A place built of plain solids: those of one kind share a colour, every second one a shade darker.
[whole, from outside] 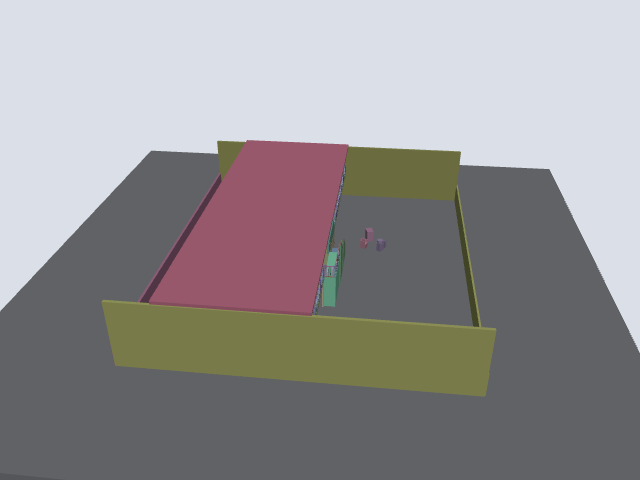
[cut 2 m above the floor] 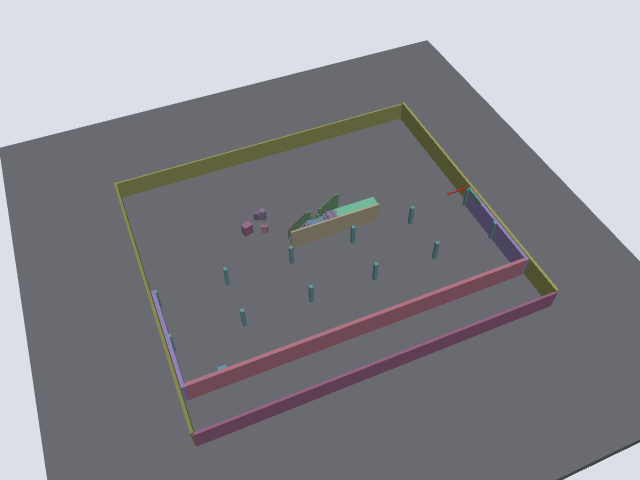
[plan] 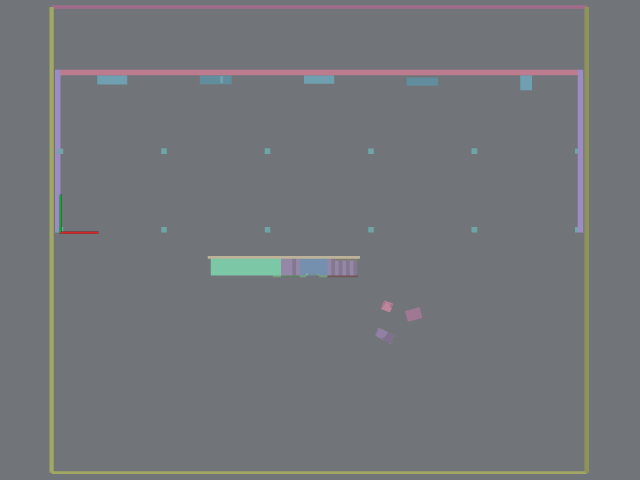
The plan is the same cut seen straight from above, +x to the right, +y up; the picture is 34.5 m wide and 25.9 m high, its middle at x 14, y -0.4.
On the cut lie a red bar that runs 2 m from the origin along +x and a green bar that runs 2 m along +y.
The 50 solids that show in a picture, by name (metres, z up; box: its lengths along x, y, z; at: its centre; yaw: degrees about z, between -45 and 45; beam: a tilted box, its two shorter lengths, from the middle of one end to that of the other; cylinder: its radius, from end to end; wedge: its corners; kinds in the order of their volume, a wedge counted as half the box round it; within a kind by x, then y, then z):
{
 "roof_1": {"box": [28.91, 10.6, 0.25], "at": [13.96, 3.69, 5.56]},
 "site_fence_1": {"box": [0.24, 25.13, 5.48], "at": [-0.48, -0.39, 2.69]},
 "site_fence_2": {"box": [28.87, 0.15, 1.85], "at": [13.96, -12.96, 0.88]},
 "site_fence_3": {"box": [0.24, 25.13, 5.48], "at": [28.39, -0.39, 2.69]},
 "gable_1": {"box": [0.3, 8.79, 5.48], "at": [-0.15, 4.4, 2.69]},
 "gable_2": {"box": [0.3, 8.79, 5.48], "at": [28.06, 4.4, 2.69]},
 "back_1": {"box": [27.91, 0.3, 2.52], "at": [13.96, 8.64, 1.21]},
 "site_backwall_1": {"box": [28.87, 0.2, 1.85], "at": [13.96, 12.17, 0.88]},
 "head_1": {"box": [3.8, 0.9, 2.77], "at": [10.0, -1.86, 1.33]},
 "deck_1": {"box": [27.91, 1.41, 0.24], "at": [13.96, -0.71, 2.6]},
 "step_1": {"box": [0.5, 0.9, 2.59], "at": [11.85, -1.86, 1.24]},
 "step_2": {"box": [0.6, 0.9, 2.22], "at": [12.2, -1.86, 1.06]},
 "step_3": {"box": [0.6, 0.9, 2.04], "at": [12.4, -1.86, 0.97]},
 "step_4": {"box": [0.6, 0.9, 1.86], "at": [12.6, -1.86, 0.88]},
 "step_5": {"box": [0.5, 0.9, 1.5], "at": [14.35, -1.86, 0.7]},
 "step_6": {"box": [0.6, 0.9, 1.32], "at": [14.5, -1.86, 0.61]},
 "step_7": {"box": [0.6, 0.9, 1.14], "at": [14.71, -1.86, 0.52]},
 "step_8": {"box": [0.6, 0.9, 0.96], "at": [14.91, -1.86, 0.43]},
 "step_9": {"box": [0.6, 0.9, 0.77], "at": [15.11, -1.86, 0.34]},
 "step_10": {"box": [0.6, 0.9, 0.59], "at": [15.31, -1.86, 0.25]},
 "step_11": {"box": [0.6, 0.9, 0.41], "at": [15.51, -1.86, 0.16]},
 "step_12": {"box": [0.6, 0.9, 0.23], "at": [15.71, -1.86, 0.07]},
 "piece_1": {"box": [1.62, 0.49, 1.01], "at": [2.79, 8.23, 0.46]},
 "piece_2": {"box": [1.73, 0.47, 0.98], "at": [8.37, 8.24, 0.44]},
 "piece_3": {"box": [1.63, 0.45, 1.05], "at": [13.96, 8.25, 0.47]},
 "piece_4": {"box": [1.69, 0.44, 0.98], "at": [19.53, 8.14, 0.44]},
 "piece_5": {"box": [0.65, 0.8, 1.08], "at": [25.12, 8.08, 0.49]},
 "spine_1": {"box": [8.21, 0.15, 2.54], "at": [12.06, -1.34, 1.22]},
 "floor_1": {"box": [1.9, 0.9, 1.68], "at": [13.45, -1.86, 0.79]},
 "column_1": {"box": [0.3, 0.3, 2.52], "at": [0.0, 0.15, 1.21]},
 "column_2": {"box": [0.3, 0.3, 2.52], "at": [0.0, 4.4, 1.21]},
 "column_3": {"box": [0.3, 0.3, 2.52], "at": [5.58, 0.15, 1.21]},
 "column_4": {"box": [0.3, 0.3, 2.52], "at": [5.58, 4.4, 1.21]},
 "column_5": {"box": [0.3, 0.3, 2.52], "at": [11.16, 0.15, 1.21]},
 "column_6": {"box": [0.3, 0.3, 2.52], "at": [11.16, 4.4, 1.21]},
 "column_7": {"box": [0.3, 0.3, 2.52], "at": [16.75, 0.15, 1.21]},
 "column_8": {"box": [0.3, 0.3, 2.52], "at": [16.75, 4.4, 1.21]},
 "column_9": {"box": [0.3, 0.3, 2.52], "at": [22.33, 0.15, 1.21]},
 "column_10": {"box": [0.3, 0.3, 2.52], "at": [22.33, 4.4, 1.21]},
 "column_11": {"box": [0.3, 0.3, 2.52], "at": [27.91, 0.15, 1.21]},
 "column_12": {"box": [0.3, 0.3, 2.52], "at": [27.91, 4.4, 1.21]},
 "deck_guard_stair_1": {"box": [4.62, 0.15, 1.15], "at": [13.85, -1.34, 3.24]},
 "guard_panel_1": {"wedge": [[11.45, -2.41, -0.05], [11.45, -2.41, 3.67], [11.45, -2.31, -0.05], [11.45, -2.31, 3.67], [11.9, -2.41, -0.05], [11.9, -2.41, 3.67], [11.9, -2.31, -0.05], [11.9, -2.31, 3.67]]},
 "guard_panel_2": {"wedge": [[11.9, -2.41, -0.05], [11.9, -2.41, 3.62], [11.9, -2.31, -0.05], [11.9, -2.31, 3.62], [12.91, -2.41, -0.05], [12.91, -2.41, 2.71], [12.91, -2.31, -0.05], [12.91, -2.31, 2.71]]},
 "guard_panel_3": {"wedge": [[13.95, -2.41, -0.05], [13.95, -2.41, 2.58], [13.95, -2.31, -0.05], [13.95, -2.31, 2.58], [14.4, -2.41, -0.05], [14.4, -2.41, 2.58], [14.4, -2.31, -0.05], [14.4, -2.31, 2.58]]},
 "guard_panel_4": {"wedge": [[14.4, -2.41, -0.05], [14.4, -2.41, 2.53], [14.4, -2.31, -0.05], [14.4, -2.31, 2.53], [16.06, -2.41, -0.05], [16.06, -2.41, 1.03], [16.06, -2.31, -0.05], [16.06, -2.31, 1.03]]},
 "foot_bin_1": {"box": [0.81, 0.6, 1.07], "at": [19.06, -4.42, 0.49], "yaw": 15.6},
 "foot_pram_1": {"cylinder": 0.25, "from": [17.3, -5.45, -0.05], "to": [17.3, -5.45, 1.03]},
 "foot_pram_2": {"box": [0.5, 0.42, 0.8], "at": [17.69, -5.67, 0.35], "yaw": -27.2},
 "foot_chair_1": {"box": [0.5, 0.45, 0.49], "at": [17.61, -4.0, 0.2], "yaw": -21.6}
}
